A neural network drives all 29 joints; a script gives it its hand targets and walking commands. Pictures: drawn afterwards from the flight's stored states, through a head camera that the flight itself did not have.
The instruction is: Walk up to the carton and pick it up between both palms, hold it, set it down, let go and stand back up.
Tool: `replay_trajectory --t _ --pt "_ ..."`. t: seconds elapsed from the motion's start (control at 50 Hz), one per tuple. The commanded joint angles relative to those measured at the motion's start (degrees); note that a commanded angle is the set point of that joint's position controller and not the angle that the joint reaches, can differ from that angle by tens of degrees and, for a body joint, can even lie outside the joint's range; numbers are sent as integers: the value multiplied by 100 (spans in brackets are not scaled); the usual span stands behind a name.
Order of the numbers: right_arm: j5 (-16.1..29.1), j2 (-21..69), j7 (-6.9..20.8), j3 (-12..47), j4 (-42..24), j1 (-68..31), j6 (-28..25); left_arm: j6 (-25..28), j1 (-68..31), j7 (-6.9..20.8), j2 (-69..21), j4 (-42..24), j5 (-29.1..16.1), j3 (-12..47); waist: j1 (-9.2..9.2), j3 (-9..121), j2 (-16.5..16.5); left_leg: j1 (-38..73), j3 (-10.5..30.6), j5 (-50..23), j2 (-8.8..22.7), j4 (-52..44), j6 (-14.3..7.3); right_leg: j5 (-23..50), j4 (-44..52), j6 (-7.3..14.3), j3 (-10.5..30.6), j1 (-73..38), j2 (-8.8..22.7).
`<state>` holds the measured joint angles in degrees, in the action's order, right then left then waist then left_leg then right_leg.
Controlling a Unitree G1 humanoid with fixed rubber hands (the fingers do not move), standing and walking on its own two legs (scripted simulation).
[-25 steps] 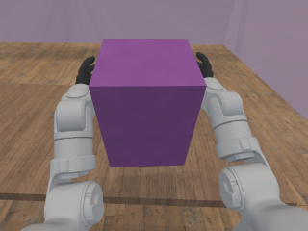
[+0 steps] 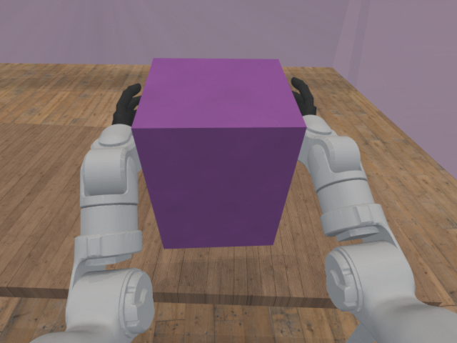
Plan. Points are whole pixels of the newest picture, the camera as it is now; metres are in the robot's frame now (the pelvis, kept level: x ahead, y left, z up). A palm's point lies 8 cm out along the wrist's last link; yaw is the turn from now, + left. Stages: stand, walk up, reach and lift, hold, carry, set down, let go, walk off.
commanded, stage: hold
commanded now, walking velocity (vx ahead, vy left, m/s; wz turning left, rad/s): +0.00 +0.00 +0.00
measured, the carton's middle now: (218, 159) +0.35 +0.01 +0.21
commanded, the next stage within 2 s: set down in 0.72 s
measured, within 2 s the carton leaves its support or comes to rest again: neither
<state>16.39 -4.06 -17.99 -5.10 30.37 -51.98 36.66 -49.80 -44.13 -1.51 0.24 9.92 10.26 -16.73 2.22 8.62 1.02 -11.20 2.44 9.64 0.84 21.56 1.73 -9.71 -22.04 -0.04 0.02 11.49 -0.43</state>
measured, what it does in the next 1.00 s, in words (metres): stands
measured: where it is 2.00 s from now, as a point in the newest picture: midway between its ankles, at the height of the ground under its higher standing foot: outside the picture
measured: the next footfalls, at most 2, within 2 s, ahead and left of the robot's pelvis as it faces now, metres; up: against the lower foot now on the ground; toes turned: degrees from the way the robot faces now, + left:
none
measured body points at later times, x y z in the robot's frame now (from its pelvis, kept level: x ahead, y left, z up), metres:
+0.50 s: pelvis +0.00 +0.00 +0.00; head -0.06 +0.01 +0.45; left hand +0.38 +0.16 +0.25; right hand +0.39 -0.13 +0.26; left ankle +0.02 +0.14 -0.74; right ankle +0.02 -0.11 -0.74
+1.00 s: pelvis +0.00 +0.00 +0.00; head -0.06 +0.01 +0.45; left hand +0.38 +0.16 +0.28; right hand +0.40 -0.12 +0.28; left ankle +0.02 +0.14 -0.74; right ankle +0.02 -0.11 -0.74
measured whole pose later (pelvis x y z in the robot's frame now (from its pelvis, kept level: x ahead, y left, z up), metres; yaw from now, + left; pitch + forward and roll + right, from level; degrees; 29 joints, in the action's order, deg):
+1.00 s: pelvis +0.00 +0.00 +0.00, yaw +0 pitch -1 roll +0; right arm 10.5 -0.3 -13.9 -10.1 33.2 -53.5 26.2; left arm -41.1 -45.4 -0.4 0.1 10.3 11.4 -19.4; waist 2.2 8.5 1.4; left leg -10.9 2.5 9.6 0.8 21.5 1.7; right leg -9.9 -22.0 0.0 0.0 11.2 -0.4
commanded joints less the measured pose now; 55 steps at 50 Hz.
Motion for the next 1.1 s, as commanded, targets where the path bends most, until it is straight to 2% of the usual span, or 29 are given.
replay_trajectory --t 0.0,0.7,0.72,0.8,0.86,0.92,0.96,1.02,1.08 --pt "875 3718 541 2223 -1400 -3789 -56 340 -4131 940 -3374 -883 -467 2696 706 1939 -251 669 -51 -484 -417 -326 80 1763 276 -339 -76 -2225 -323" --pt "890 3715 533 2232 -1439 -3787 -50 337 -4130 940 -3392 -918 -484 2734 730 1981 -263 667 -45 -520 -419 -316 87 1841 263 -344 -72 -2249 -320" --pt "911 3709 664 2201 -1147 -4617 -205 425 -4436 968 -3026 -373 -655 2090 265 1616 46 627 -216 -115 -437 -564 -122 847 542 -337 10 -1962 -273" --pt "381 3795 886 1708 -758 -4877 -689 811 -4933 948 -3110 -148 -541 1849 229 1854 29 906 -267 -245 -384 -529 -122 589 517 -311 -190 -1660 -266" --pt "-26 3722 1054 1467 -348 -4673 -1150 1144 -4882 941 -3119 23 -298 1659 203 1795 -43 1144 -279 -429 -311 -486 -59 499 510 -256 -310 -1579 -248" --pt "-659 3266 1298 882 651 -3914 -1629 1407 -3917 1006 -2965 577 321 1132 231 1098 -105 1281 -295 -283 -190 -657 -2 7 627 -157 -466 -1478 -196" --pt "-902 2889 1434 700 1185 -3436 -1779 1411 -3293 1079 -2798 856 689 841 141 598 -95 1256 -342 -156 -138 -813 -23 -268 706 -93 -489 -1510 -182" --pt "-1155 2633 1574 584 1283 -3382 -2079 1411 -2969 1213 -2666 998 952 665 0 187 -23 1177 -424 -4 -140 -918 -114 -600 800 -90 -513 -1606 -168" --pt "-1237 2730 1629 443 990 -3691 -2581 1568 -3190 1170 -2946 708 816 934 11 418 -133 1209 -471 -308 -155 -880 -64 -336 818 -89 -617 -1655 -215"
